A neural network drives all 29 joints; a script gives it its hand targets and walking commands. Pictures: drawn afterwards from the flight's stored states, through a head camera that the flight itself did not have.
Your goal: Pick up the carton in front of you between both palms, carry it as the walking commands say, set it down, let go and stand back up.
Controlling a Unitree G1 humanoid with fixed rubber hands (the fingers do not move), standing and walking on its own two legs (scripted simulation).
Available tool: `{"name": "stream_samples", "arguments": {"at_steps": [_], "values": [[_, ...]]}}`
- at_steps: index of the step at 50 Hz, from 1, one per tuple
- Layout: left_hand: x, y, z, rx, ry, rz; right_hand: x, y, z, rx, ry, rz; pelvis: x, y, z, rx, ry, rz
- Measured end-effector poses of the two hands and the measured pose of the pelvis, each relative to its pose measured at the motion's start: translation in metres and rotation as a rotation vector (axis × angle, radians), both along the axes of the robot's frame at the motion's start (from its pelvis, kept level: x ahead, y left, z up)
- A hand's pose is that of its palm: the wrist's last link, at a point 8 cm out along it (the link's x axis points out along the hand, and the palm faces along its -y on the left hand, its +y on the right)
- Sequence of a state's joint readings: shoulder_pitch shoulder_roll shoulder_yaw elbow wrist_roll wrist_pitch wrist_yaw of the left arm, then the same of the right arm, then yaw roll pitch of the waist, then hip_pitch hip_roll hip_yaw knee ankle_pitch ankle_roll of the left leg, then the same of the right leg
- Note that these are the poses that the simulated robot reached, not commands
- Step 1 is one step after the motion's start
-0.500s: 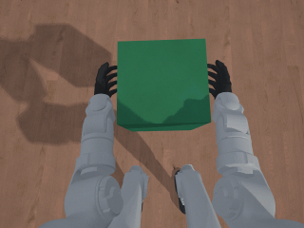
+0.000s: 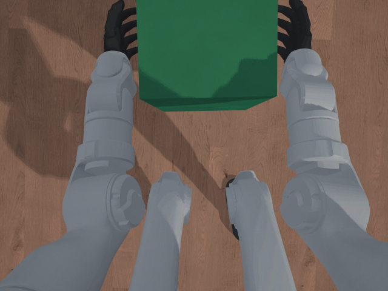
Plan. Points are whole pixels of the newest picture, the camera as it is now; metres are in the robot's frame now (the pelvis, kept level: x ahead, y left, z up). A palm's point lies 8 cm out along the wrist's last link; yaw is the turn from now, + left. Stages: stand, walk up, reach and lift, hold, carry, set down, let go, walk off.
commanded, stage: set down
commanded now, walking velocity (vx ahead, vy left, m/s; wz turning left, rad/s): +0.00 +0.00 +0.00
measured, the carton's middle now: (204, 56) +0.54 +0.00 -0.19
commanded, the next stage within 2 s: none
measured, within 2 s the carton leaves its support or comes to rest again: rests again in 0.82 s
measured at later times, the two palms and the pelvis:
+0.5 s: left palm (139, 59) +0.56 +0.16 -0.26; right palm (268, 57) +0.56 -0.14 -0.26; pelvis +0.00 +0.00 -0.09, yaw +0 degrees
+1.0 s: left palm (141, 66) +0.55 +0.16 -0.28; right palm (268, 64) +0.55 -0.15 -0.28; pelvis -0.01 +0.00 -0.12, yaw +0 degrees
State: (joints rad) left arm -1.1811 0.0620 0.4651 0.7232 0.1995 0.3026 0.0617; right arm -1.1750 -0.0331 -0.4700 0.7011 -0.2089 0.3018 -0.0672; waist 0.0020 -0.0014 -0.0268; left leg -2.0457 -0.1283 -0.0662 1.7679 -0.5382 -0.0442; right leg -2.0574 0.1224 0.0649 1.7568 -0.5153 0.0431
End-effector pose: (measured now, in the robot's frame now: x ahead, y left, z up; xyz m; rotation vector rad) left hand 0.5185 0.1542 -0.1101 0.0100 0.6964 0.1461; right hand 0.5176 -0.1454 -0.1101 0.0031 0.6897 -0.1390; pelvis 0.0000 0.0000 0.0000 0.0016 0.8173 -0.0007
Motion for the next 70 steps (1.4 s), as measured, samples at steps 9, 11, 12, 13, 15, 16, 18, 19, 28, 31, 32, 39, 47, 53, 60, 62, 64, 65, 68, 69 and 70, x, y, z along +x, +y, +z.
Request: {"name": "stream_samples", "arguments": {"at_steps": [9,11,12,13,15,16,18,19,28,31,32,39,47,53,60,62,64,65,68,69,70], "values": [[0.017,0.0,-0.06,0.009,0.008,-0.012,0.016,0.0,-0.059,-0.012,0.007,0.007,-0.003,0.001,-0.037,-0.001,-0.005,0.001],[0.021,0.0,-0.073,0.011,0.01,-0.015,0.02,0.0,-0.073,-0.014,0.009,0.008,-0.003,0.001,-0.046,-0.001,-0.011,0.002],[0.023,0.0,-0.08,0.012,0.011,-0.016,0.022,0.0,-0.08,-0.015,0.011,0.009,-0.003,0.001,-0.05,-0.002,-0.015,0.002],[0.024,0.0,-0.087,0.012,0.012,-0.017,0.023,0.0,-0.086,-0.016,0.012,0.01,-0.003,0.001,-0.054,-0.002,-0.019,0.002],[0.028,0.001,-0.1,0.013,0.016,-0.018,0.027,0.0,-0.1,-0.018,0.016,0.012,-0.002,0.001,-0.062,-0.003,-0.027,0.003],[0.029,0.001,-0.106,0.014,0.019,-0.019,0.028,0.0,-0.106,-0.019,0.018,0.013,-0.002,0.001,-0.066,-0.003,-0.032,0.003],[0.033,0.001,-0.119,0.015,0.024,-0.02,0.032,0.0,-0.119,-0.021,0.023,0.017,-0.002,0.001,-0.073,-0.004,-0.042,0.003],[0.034,0.001,-0.125,0.016,0.027,-0.021,0.033,0.0,-0.125,-0.022,0.026,0.018,-0.001,0.001,-0.077,-0.004,-0.047,0.003],[0.043,0.002,-0.155,0.013,0.035,-0.024,0.044,0.001,-0.155,-0.021,0.035,0.026,0.006,0.001,-0.099,-0.004,-0.101,0.005],[0.045,0.003,-0.156,0.011,0.034,-0.026,0.046,0.001,-0.156,-0.02,0.034,0.027,0.007,0.001,-0.104,-0.003,-0.105,0.006],[0.045,0.003,-0.156,0.01,0.035,-0.028,0.046,0.001,-0.156,-0.02,0.035,0.028,0.007,0.001,-0.105,-0.003,-0.107,0.006],[0.037,0.001,-0.164,0.004,0.056,-0.046,0.038,-0.002,-0.164,-0.018,0.057,0.034,0.002,0.001,-0.112,-0.001,-0.143,0.008],[0.03,0.002,-0.174,-0.006,0.06,-0.06,0.031,-0.005,-0.173,-0.009,0.062,0.047,-0.005,0.0,-0.117,0.0,-0.203,0.007],[0.03,0.003,-0.175,-0.018,0.055,-0.073,0.031,-0.006,-0.174,0.0,0.057,0.063,-0.009,0.0,-0.121,0.0,-0.241,0.007],[0.03,0.005,-0.178,-0.042,0.037,-0.088,0.031,-0.008,-0.177,0.021,0.041,0.078,-0.013,0.0,-0.126,-0.002,-0.276,0.006],[0.03,0.006,-0.179,-0.049,0.03,-0.092,0.031,-0.008,-0.178,0.028,0.035,0.081,-0.013,0.0,-0.126,-0.003,-0.284,0.005],[0.03,0.004,-0.18,-0.059,0.026,-0.101,0.031,-0.006,-0.18,0.037,0.034,0.088,-0.013,0.0,-0.128,-0.004,-0.288,0.005],[0.03,0.004,-0.18,-0.061,0.024,-0.101,0.031,-0.007,-0.18,0.039,0.033,0.086,-0.013,0.0,-0.128,-0.004,-0.288,0.004],[0.031,0.006,-0.182,-0.067,0.021,-0.104,0.032,-0.008,-0.182,0.041,0.033,0.09,-0.012,0.0,-0.129,-0.005,-0.287,0.004],[0.03,0.006,-0.183,-0.067,0.022,-0.105,0.032,-0.009,-0.183,0.041,0.035,0.091,-0.011,0.0,-0.13,-0.005,-0.286,0.004],[0.031,0.007,-0.184,-0.07,0.019,-0.105,0.032,-0.009,-0.184,0.043,0.033,0.091,-0.01,0.0,-0.13,-0.005,-0.285,0.004]]}}
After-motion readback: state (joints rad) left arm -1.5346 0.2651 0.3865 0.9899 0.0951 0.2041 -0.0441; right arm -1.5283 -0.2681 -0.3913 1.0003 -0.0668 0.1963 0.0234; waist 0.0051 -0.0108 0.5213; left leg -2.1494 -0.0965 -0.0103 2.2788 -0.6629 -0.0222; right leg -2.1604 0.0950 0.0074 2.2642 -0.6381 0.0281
